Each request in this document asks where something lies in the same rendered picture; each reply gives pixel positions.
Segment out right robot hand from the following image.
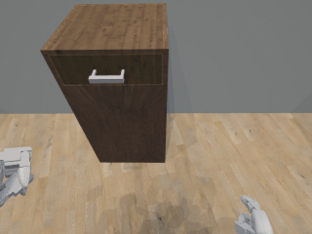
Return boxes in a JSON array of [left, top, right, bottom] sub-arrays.
[[235, 195, 274, 234]]

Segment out handle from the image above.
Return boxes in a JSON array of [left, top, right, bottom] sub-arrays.
[[88, 69, 125, 84]]

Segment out drawer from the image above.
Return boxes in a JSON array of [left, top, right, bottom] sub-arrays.
[[50, 53, 162, 85]]

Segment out left robot hand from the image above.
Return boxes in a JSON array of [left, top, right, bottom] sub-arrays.
[[0, 146, 34, 208]]

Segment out cabinet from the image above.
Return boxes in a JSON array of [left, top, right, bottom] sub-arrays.
[[40, 3, 169, 163]]

